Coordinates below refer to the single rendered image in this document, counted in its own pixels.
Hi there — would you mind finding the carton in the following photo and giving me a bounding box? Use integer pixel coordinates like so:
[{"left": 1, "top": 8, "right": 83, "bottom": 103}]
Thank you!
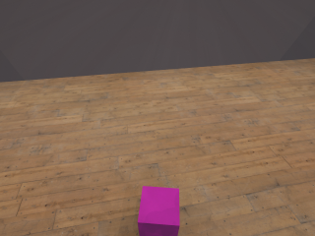
[{"left": 138, "top": 186, "right": 180, "bottom": 236}]

